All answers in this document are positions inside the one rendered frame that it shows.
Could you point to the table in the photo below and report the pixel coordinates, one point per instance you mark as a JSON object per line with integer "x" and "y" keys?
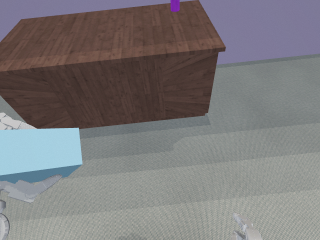
{"x": 111, "y": 67}

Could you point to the robot left hand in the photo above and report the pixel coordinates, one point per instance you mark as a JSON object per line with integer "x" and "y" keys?
{"x": 22, "y": 190}

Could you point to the robot left forearm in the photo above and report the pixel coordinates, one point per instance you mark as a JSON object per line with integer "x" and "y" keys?
{"x": 4, "y": 222}

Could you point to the robot right hand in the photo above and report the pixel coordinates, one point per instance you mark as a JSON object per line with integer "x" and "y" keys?
{"x": 250, "y": 233}

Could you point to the sponge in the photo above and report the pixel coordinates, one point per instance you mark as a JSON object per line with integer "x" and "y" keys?
{"x": 33, "y": 155}

